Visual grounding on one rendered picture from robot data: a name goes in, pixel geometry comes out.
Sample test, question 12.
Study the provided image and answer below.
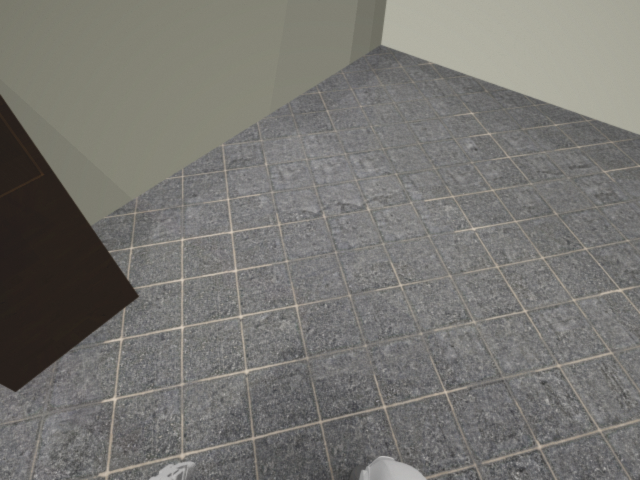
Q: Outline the drawer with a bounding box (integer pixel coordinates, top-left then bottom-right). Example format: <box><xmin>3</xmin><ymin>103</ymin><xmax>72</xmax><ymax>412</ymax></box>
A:
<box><xmin>0</xmin><ymin>118</ymin><xmax>41</xmax><ymax>195</ymax></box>

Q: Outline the robot right shin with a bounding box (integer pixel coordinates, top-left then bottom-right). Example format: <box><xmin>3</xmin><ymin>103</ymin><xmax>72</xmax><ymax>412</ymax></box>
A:
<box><xmin>369</xmin><ymin>456</ymin><xmax>395</xmax><ymax>467</ymax></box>

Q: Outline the right robot thigh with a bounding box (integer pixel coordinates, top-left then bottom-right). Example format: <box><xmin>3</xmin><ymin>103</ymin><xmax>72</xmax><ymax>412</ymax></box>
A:
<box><xmin>359</xmin><ymin>460</ymin><xmax>427</xmax><ymax>480</ymax></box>

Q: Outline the cabinet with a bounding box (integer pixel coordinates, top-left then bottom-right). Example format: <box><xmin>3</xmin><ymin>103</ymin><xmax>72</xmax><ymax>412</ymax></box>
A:
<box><xmin>0</xmin><ymin>95</ymin><xmax>139</xmax><ymax>392</ymax></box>

